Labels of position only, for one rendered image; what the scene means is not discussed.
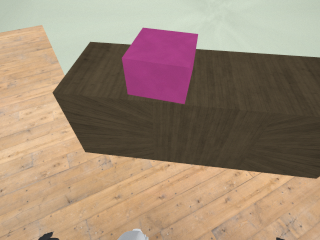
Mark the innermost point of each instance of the pedestal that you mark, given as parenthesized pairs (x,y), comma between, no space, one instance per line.
(245,111)

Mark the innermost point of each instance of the carton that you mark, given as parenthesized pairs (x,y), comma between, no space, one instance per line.
(159,64)

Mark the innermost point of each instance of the left robot thigh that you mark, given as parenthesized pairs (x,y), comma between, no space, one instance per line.
(133,235)

